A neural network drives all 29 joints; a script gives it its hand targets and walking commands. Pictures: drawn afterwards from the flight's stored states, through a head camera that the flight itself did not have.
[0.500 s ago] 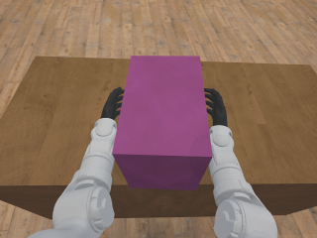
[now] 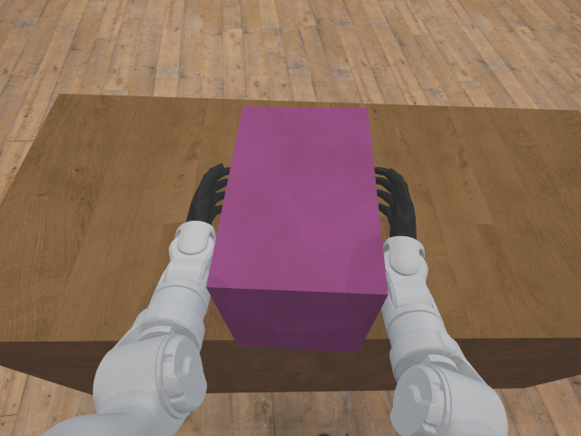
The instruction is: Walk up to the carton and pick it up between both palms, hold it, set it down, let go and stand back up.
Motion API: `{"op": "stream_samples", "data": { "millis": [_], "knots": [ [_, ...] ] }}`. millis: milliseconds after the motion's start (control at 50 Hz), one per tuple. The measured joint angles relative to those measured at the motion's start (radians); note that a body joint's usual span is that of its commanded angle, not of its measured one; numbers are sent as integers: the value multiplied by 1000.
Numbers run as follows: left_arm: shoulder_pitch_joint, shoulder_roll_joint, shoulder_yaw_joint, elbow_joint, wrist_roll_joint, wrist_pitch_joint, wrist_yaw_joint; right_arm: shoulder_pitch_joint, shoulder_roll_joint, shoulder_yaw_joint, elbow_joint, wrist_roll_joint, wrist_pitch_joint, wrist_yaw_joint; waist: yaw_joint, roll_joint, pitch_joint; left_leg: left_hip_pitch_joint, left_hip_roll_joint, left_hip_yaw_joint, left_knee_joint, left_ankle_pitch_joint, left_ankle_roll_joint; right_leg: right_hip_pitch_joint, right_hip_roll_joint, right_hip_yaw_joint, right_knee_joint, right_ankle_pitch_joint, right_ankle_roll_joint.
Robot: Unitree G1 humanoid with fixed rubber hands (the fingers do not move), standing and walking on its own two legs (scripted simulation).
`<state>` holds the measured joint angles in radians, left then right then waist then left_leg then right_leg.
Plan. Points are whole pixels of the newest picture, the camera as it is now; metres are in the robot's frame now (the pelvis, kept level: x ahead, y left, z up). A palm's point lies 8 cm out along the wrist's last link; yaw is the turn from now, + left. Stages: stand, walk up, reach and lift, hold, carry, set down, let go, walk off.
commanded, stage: set down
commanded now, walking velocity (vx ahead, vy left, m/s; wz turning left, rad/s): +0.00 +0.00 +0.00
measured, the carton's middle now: (301, 231) +0.41 -0.01 -0.01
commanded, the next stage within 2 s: none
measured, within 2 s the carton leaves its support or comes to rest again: rests again in 0.36 s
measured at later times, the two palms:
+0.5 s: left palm (203, 218) +0.41 +0.14 +0.02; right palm (396, 226) +0.39 -0.14 +0.04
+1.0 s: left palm (202, 218) +0.41 +0.14 +0.01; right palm (396, 228) +0.39 -0.14 +0.04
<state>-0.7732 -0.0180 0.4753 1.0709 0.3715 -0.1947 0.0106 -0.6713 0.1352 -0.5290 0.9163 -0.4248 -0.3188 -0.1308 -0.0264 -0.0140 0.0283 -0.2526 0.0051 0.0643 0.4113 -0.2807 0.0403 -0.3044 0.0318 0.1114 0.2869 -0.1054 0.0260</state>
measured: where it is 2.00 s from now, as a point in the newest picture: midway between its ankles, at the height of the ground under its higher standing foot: outside the picture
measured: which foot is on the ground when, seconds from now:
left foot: down 0.00-1.00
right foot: down 0.00-1.00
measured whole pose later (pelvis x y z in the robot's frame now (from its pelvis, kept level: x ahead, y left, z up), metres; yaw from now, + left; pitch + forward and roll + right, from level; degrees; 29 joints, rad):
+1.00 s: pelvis +0.00 +0.00 +0.00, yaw +0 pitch +9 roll -2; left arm -0.78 -0.01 0.54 1.12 0.42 -0.29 0.00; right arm -0.67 0.16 -0.59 0.93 -0.48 -0.38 -0.13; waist -0.03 -0.02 0.01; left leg -0.29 0.01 0.06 0.41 -0.28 0.04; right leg -0.34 0.03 0.11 0.29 -0.10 0.03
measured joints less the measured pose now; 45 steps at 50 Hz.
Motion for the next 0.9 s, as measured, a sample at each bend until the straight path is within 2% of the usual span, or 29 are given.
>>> {"op": "stream_samples", "data": {
  "millis": [540, 900],
  "knots": [
    [0, 5, 20, 35, 12, -71, 5, 0, 12, -31, 7, -39, -46, 0, 0, 0, -13, -33, 0, 0, 0, 0, 0, -32, 0, -1, 0, 1, 0],
    [-5, 5, 52, 44, 51, -87, -8, 0, 21, -55, 12, -59, -59, 0, 0, 0, -15, -36, 0, 0, 0, 1, 0, -35, 0, -2, 0, 0, 1]
  ]
}}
